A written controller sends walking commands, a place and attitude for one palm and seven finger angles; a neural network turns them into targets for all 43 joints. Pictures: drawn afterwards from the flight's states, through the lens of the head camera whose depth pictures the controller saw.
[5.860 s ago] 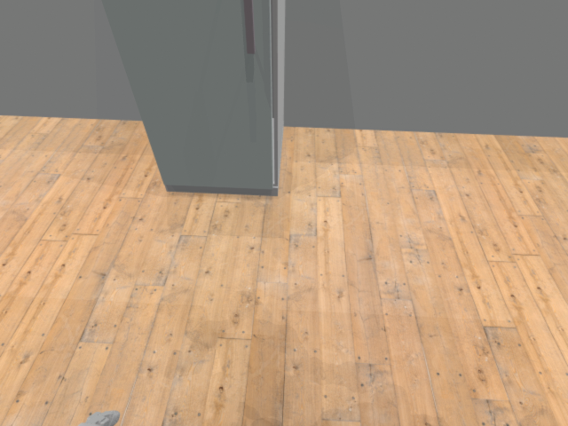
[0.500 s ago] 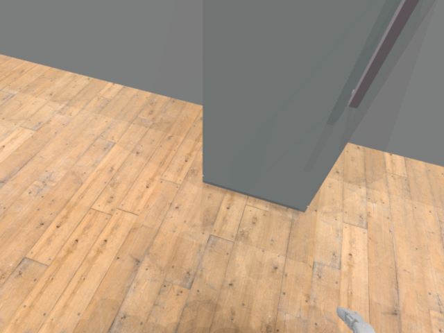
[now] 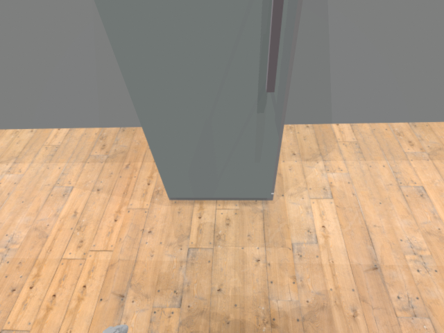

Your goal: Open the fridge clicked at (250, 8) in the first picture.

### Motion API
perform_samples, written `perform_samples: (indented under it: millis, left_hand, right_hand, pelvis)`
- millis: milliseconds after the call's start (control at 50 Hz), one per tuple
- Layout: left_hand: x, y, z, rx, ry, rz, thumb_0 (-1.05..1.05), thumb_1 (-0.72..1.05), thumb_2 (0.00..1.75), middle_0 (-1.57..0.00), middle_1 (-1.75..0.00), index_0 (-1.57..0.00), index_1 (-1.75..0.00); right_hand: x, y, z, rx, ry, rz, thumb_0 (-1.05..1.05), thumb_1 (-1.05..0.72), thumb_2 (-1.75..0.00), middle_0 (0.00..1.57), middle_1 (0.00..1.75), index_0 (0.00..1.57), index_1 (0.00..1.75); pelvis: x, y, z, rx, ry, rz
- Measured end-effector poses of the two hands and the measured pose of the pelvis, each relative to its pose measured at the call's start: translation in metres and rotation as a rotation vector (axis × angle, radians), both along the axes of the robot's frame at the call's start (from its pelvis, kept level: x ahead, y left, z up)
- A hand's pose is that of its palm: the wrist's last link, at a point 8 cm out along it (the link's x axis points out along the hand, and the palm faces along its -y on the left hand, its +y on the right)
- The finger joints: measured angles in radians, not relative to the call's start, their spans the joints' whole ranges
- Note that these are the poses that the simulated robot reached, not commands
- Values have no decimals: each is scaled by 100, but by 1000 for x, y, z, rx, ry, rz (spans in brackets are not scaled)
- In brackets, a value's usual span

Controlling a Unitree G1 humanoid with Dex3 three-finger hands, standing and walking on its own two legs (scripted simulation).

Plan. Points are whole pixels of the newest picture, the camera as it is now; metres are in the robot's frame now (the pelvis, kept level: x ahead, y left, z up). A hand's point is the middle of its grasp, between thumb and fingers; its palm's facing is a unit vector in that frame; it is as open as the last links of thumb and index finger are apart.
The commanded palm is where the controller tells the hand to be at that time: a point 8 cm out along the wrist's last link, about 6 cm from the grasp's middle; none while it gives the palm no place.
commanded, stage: take the last steps up to it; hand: right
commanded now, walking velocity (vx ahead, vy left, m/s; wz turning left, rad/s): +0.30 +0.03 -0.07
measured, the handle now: (275, 17) +0.80 -0.13 +0.20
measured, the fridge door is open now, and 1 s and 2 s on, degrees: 0 0 0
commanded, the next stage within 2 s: come to a stop and stand still in 0.90 s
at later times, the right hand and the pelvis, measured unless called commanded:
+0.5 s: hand (300, 324) +0.18 -0.14 -0.16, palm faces +0.08 +0.98 -0.19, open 7.4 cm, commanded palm none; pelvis +0.11 +0.04 +0.00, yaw -3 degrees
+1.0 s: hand (309, 292) +0.24 -0.17 -0.18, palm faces +0.12 +0.98 -0.14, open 7.4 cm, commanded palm none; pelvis +0.28 -0.01 +0.00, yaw -2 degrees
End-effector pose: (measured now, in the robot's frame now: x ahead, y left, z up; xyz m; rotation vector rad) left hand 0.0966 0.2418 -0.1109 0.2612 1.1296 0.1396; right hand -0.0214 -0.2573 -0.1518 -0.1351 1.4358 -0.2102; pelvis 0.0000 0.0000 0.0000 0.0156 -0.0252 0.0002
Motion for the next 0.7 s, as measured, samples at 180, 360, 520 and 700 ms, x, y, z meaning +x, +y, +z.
perform_samples:
  millis: [180,360,520,700]
  left_hand:
    - [-35,-16,-2,-25,104,56,0,93,90,-21,-30,-20,-30]
    - [-88,-2,-25,-83,338,166,0,91,90,-21,-30,-20,-30]
    - [-44,24,-38,-111,406,143,1,91,90,-20,-30,-20,-30]
    - [122,22,-22,-99,142,46,0,91,90,-20,-30,-19,-30]
  right_hand:
    - [36,3,14,36,-67,6,1,-91,-90,20,30,20,30]
    - [139,39,19,34,-178,76,1,-90,-90,20,30,20,30]
    - [184,68,21,-4,-264,13,0,-92,-90,20,30,20,30]
    - [162,72,17,33,-66,-52,0,-92,-90,20,30,20,30]
  pelvis:
    - [24,-9,13,2,5,-33]
    - [68,15,5,-25,8,-34]
    - [117,42,-1,-12,-1,-62]
    - [177,35,8,1,15,-77]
